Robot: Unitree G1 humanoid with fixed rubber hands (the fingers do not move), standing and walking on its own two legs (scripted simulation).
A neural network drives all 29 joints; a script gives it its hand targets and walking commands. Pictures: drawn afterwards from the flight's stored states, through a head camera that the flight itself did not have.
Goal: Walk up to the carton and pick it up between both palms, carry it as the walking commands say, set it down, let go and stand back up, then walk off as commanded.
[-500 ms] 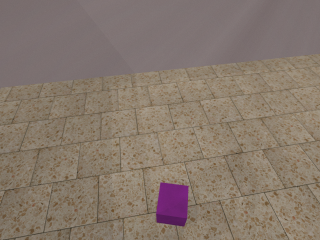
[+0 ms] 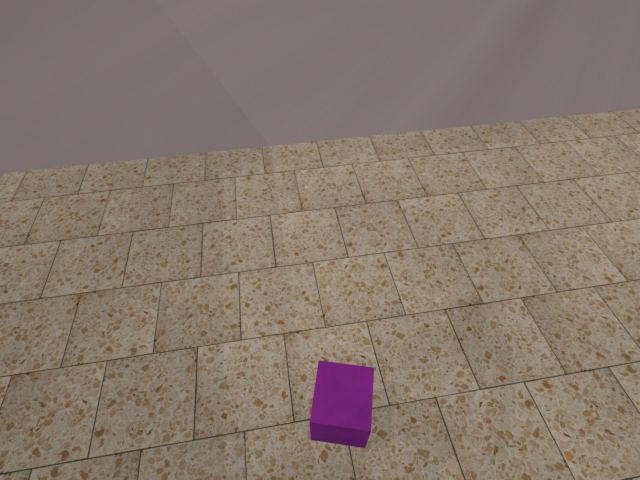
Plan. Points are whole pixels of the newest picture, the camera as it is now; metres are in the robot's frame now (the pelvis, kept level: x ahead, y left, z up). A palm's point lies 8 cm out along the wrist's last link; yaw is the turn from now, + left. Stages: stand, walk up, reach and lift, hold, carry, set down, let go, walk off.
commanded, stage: walk off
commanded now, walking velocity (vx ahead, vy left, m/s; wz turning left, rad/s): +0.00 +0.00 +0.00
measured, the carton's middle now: (342, 404) +0.43 -0.03 -0.68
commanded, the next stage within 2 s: stand in 0.34 s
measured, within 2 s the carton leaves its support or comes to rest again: neither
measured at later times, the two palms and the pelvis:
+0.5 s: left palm out of the picture -0.05 +0.20 -0.13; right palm out of the picture -0.04 -0.31 -0.14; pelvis -0.02 -0.06 +0.00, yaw +0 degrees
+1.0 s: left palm out of the picture -0.11 +0.12 -0.14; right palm out of the picture -0.04 -0.29 -0.14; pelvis -0.03 -0.08 +0.01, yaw +1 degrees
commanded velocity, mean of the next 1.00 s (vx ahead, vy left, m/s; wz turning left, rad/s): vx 0.00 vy -0.04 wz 0.00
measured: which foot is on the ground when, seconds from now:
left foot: down 0.00-0.42, up 0.44-0.76, down 0.78-1.00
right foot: down 0.00-1.00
